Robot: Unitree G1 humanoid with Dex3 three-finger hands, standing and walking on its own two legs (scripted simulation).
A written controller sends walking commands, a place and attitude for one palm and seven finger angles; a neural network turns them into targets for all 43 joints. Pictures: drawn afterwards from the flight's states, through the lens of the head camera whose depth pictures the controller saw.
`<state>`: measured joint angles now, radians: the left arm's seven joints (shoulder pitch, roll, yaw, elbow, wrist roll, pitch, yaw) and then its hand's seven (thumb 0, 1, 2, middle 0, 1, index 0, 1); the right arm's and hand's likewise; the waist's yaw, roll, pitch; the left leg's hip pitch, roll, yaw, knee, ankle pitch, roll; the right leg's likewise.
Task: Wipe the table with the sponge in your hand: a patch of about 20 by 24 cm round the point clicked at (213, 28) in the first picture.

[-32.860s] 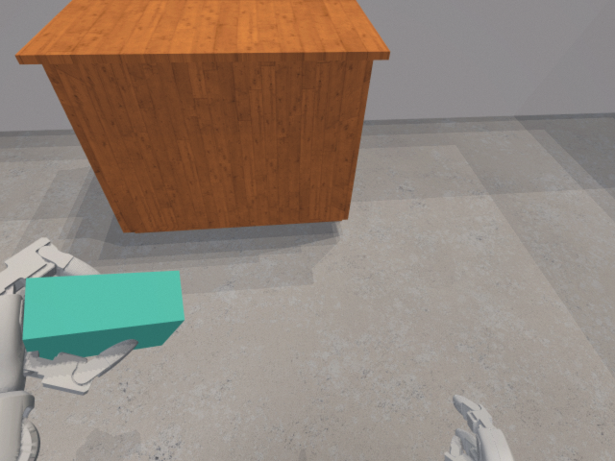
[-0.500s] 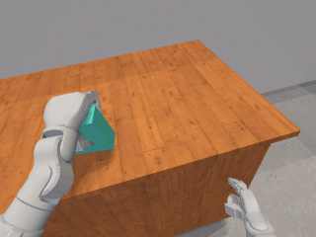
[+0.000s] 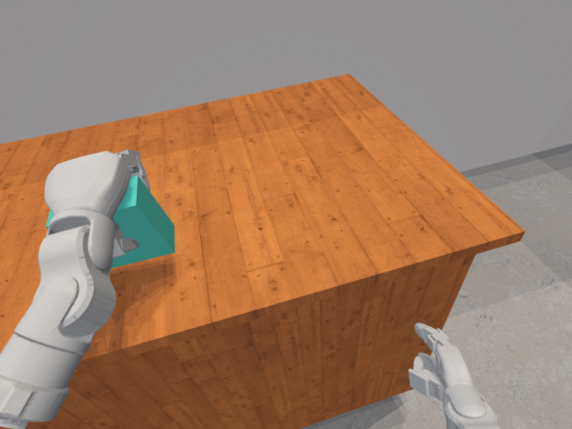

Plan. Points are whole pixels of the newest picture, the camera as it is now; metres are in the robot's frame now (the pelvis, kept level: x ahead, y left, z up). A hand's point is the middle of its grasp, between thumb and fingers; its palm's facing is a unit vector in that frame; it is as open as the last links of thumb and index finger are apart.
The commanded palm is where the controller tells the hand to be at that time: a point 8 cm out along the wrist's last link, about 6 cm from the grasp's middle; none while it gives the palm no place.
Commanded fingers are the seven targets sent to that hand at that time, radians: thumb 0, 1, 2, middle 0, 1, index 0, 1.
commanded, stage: lower the sponge onto the table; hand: left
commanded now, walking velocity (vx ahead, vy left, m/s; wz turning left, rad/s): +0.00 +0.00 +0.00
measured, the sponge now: (126, 233) +0.30 +0.29 +0.14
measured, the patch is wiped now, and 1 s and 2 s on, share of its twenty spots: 0.00 0.00 0.25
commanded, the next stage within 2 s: wipe forward along the first lane in 0.76 s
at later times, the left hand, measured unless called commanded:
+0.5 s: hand (112, 226) +0.28 +0.29 +0.17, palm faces +0.15 -0.05 -0.99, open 9.4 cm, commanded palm +0.24 +0.27 +0.24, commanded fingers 0.00 0.10 1.30 -1.20 -1.60 -1.20 -1.60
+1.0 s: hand (121, 241) +0.28 +0.29 +0.14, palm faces +0.09 -0.07 -0.99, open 9.4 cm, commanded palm +0.26 +0.29 +0.21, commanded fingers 0.00 0.10 1.30 -1.20 -1.60 -1.20 -1.60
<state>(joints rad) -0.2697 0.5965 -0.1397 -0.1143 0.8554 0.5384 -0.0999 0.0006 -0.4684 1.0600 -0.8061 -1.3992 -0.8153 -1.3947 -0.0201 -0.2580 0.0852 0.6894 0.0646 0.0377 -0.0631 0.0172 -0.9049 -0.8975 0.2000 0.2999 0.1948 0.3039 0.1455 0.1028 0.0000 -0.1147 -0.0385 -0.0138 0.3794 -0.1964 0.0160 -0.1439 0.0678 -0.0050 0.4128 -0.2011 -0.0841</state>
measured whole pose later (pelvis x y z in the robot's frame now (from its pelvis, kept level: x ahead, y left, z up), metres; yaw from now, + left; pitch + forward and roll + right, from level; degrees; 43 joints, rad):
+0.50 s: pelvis +0.00 -0.01 +0.00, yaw +0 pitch -4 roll +1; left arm -0.21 0.59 -0.06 -0.04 0.84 0.48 -0.10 0.00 -0.47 1.06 -0.80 -1.40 -0.81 -1.40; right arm 0.02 -0.28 0.05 0.70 0.06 0.02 -0.06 0.02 -0.91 -0.90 0.20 0.30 0.19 0.30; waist 0.13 0.11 0.00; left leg -0.14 -0.03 -0.02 0.42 -0.22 0.01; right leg -0.17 0.08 -0.01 0.44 -0.21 -0.09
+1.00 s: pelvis +0.00 +0.00 +0.00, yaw +0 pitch -3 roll +1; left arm -0.16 0.53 -0.12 -0.07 0.88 0.53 -0.11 0.00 -0.47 1.07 -0.80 -1.41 -0.81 -1.40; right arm 0.00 -0.27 0.07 0.68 0.06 0.05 -0.05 0.02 -0.90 -0.90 0.20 0.30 0.20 0.30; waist 0.13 0.11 -0.01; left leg -0.14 -0.04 -0.02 0.40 -0.21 0.02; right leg -0.16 0.06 0.00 0.43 -0.21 -0.08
